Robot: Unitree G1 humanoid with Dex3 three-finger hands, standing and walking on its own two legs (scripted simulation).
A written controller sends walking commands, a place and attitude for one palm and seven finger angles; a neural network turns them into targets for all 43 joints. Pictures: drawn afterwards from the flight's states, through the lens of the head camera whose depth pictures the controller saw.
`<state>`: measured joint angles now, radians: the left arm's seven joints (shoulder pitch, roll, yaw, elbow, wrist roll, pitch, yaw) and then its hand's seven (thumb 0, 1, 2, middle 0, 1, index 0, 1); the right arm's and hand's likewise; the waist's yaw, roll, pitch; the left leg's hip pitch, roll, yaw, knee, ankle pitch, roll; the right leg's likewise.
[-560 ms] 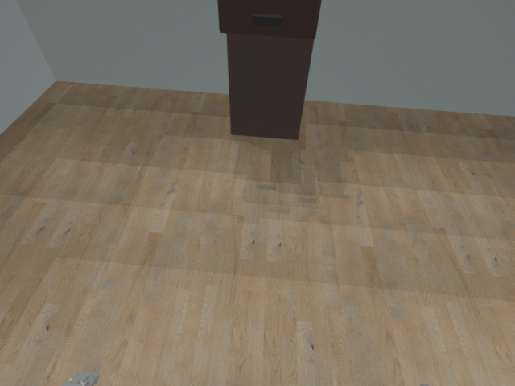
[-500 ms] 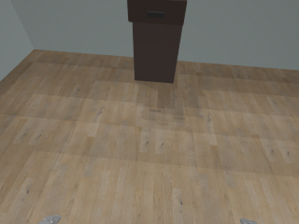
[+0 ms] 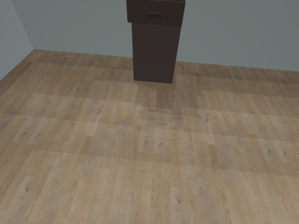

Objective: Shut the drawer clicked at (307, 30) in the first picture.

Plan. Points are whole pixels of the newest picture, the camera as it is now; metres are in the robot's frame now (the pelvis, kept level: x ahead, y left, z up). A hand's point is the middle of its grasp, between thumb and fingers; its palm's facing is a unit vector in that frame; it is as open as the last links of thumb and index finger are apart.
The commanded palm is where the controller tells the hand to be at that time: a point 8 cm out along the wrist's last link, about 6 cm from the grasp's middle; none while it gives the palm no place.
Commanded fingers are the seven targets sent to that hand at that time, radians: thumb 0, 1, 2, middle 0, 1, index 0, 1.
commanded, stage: stand and wait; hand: left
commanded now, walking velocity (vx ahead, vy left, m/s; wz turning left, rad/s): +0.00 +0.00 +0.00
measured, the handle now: (154, 14) +1.31 +0.05 +0.04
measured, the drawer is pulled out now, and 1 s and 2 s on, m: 0.30 0.30 0.30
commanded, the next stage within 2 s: look at it before walking up in 0.26 s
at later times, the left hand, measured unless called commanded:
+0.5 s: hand out of the picture +0.06 +0.24 -0.16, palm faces -0.03 -0.94 -0.33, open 7.4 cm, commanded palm none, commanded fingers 0.00 0.90 0.90 -0.20 -0.30 -0.20 -0.30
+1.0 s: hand out of the picture +0.06 +0.24 -0.16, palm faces -0.03 -0.94 -0.33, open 7.4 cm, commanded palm none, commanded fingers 0.00 0.90 0.90 -0.20 -0.30 -0.20 -0.30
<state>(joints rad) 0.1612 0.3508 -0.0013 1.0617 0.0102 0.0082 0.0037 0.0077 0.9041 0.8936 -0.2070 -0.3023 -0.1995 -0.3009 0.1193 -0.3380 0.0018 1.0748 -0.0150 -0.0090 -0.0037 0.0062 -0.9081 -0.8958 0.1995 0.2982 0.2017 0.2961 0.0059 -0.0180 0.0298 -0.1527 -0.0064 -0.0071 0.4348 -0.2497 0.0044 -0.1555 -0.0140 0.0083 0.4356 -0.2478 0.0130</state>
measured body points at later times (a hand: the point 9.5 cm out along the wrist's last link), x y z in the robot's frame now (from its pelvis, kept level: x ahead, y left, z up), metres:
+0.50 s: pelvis -0.01 +0.00 +0.00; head -0.01 +0.00 +0.45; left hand +0.07 +0.29 -0.13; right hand +0.06 -0.30 -0.13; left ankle -0.01 +0.12 -0.74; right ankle -0.01 -0.13 -0.74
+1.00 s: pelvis -0.01 -0.01 +0.00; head -0.01 -0.01 +0.45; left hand +0.06 +0.29 -0.13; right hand +0.06 -0.31 -0.13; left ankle -0.01 +0.12 -0.74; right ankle -0.01 -0.13 -0.74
